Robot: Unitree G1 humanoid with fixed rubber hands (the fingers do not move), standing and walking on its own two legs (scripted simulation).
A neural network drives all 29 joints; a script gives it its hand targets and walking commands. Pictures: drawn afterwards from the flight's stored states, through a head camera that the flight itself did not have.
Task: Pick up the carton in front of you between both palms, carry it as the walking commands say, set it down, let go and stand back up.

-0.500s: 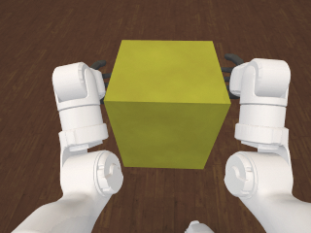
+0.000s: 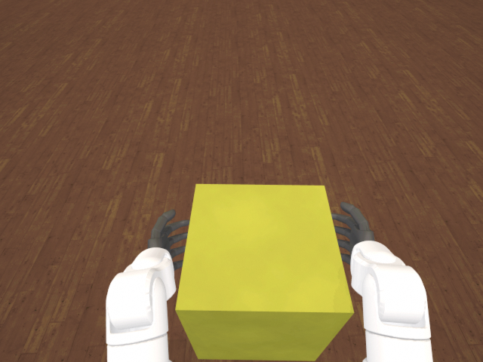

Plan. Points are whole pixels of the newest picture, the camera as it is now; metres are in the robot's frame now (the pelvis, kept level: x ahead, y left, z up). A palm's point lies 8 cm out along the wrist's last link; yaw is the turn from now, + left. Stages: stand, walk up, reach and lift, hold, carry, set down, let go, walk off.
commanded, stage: carry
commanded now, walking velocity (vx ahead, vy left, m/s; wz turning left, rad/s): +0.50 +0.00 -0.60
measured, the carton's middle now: (258, 276) +0.28 +0.02 +0.00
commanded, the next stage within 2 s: none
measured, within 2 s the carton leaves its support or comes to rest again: neither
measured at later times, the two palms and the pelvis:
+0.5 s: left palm (213, 131) +0.56 +0.12 +0.10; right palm (349, 120) +0.61 -0.17 +0.09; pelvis +0.32 -0.06 +0.01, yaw +5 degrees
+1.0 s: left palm (178, 77) +0.84 +0.26 +0.07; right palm (278, 60) +0.92 -0.03 +0.09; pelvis +0.62 +0.05 +0.01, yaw +16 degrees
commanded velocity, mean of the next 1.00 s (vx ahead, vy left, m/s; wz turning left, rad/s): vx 0.50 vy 0.00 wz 0.40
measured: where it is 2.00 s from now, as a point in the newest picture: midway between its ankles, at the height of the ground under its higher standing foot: (221, 183)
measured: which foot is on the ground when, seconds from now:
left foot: down 0.00-0.34, up 0.36-0.76, down 0.78-1.00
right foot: up 0.00-0.28, down 0.30-0.80, up 0.82-1.00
